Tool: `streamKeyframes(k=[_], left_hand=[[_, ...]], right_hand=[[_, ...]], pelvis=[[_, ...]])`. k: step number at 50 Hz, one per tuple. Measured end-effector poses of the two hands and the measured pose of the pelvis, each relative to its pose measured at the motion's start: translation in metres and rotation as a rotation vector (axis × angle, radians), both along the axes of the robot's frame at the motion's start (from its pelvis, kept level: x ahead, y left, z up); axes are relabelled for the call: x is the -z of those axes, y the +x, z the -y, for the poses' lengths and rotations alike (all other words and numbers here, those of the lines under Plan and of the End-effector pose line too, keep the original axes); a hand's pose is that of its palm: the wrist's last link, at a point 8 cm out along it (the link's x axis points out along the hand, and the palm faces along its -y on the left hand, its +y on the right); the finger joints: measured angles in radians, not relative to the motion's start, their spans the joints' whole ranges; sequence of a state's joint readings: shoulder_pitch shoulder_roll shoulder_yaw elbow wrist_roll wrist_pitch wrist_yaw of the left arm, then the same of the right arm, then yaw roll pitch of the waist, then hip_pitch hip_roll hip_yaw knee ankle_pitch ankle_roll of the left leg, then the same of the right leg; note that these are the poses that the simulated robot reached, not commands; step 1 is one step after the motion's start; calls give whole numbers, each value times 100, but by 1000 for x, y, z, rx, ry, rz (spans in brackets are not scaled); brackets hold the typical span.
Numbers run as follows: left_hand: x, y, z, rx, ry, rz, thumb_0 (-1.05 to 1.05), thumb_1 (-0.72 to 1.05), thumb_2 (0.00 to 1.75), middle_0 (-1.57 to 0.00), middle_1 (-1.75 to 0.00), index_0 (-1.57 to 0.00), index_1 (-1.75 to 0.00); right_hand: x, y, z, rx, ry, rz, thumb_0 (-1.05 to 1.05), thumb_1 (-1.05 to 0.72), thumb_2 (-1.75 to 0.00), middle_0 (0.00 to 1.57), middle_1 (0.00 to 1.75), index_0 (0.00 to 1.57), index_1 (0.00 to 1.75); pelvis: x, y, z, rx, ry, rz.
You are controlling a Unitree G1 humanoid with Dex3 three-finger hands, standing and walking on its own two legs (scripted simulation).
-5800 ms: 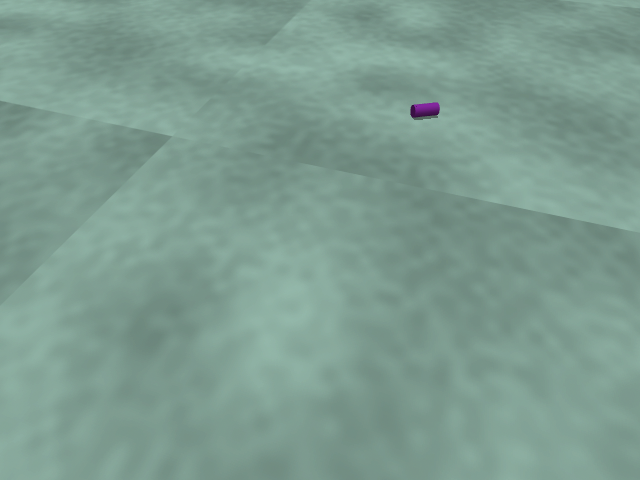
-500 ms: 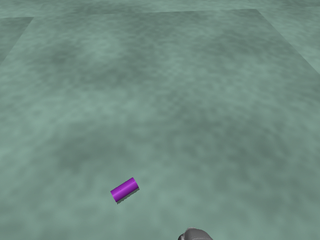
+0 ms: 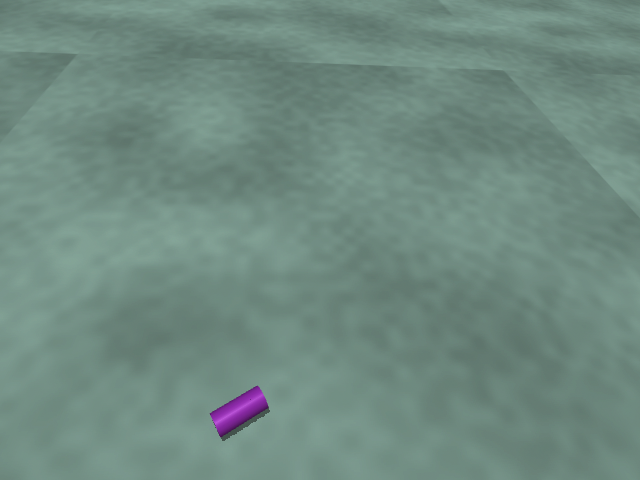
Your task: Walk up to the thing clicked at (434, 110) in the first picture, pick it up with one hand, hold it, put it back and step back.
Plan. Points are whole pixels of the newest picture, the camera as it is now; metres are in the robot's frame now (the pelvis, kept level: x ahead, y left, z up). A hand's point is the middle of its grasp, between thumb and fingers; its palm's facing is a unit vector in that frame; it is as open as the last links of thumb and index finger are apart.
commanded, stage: walk up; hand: left
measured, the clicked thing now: (239, 410) +0.45 +0.20 -0.73
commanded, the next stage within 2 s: stand in 1.38 s
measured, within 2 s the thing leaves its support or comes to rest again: neither
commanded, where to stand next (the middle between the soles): +0.07 -0.04 m, yaw -1 degrees
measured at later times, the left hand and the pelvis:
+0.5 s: hand out of the picture +0.12 +0.24 -0.14, palm faces +0.02 -0.94 -0.35, open 7.4 cm; pelvis +0.03 -0.02 +0.01, yaw +0 degrees
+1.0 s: hand out of the picture +0.12 +0.23 -0.14, palm faces -0.03 -0.95 -0.32, open 7.4 cm; pelvis +0.03 -0.01 +0.02, yaw -1 degrees
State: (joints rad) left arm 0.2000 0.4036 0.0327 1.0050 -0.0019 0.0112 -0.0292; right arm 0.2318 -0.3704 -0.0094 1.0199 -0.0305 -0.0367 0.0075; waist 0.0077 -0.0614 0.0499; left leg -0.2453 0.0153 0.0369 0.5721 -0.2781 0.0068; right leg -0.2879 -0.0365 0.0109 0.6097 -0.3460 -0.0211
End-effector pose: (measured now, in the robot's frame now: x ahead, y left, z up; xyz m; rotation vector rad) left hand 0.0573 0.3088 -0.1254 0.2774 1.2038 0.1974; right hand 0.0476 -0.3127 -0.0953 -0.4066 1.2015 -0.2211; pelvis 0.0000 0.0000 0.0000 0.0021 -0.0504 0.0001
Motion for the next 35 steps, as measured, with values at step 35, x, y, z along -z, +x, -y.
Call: streamKeyframes(k=[35], left_hand=[[-24, 68, 35, 25, 12, 32, 0, 90, 90, -21, -30, -20, -30]], right_hand=[[3, 70, 10, 20, 66, 36, 1, -90, -90, 20, 30, 20, 30]], pelvis=[[-14, 34, 20, 3, -2, -3]])
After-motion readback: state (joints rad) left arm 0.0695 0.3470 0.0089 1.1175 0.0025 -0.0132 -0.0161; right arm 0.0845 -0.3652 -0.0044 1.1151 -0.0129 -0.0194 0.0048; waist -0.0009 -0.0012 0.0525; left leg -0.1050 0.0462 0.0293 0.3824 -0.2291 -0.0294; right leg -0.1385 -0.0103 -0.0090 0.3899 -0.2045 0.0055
